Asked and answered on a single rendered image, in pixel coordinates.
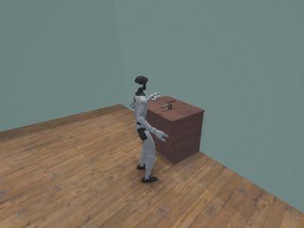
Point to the left robot shin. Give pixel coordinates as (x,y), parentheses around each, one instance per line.
(143,155)

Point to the tap lever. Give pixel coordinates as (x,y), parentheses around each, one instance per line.
(162,106)

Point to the right robot foot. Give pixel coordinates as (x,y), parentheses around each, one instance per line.
(151,179)

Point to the counter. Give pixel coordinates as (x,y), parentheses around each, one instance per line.
(181,121)

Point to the robot right hand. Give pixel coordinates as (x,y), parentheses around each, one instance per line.
(159,135)

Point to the robot right upper arm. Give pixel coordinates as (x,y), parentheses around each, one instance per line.
(142,104)

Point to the robot left upper arm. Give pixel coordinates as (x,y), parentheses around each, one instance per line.
(132,101)

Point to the right robot forearm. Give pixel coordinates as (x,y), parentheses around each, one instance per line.
(144,123)

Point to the robot left hand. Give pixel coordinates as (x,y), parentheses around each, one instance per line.
(154,96)

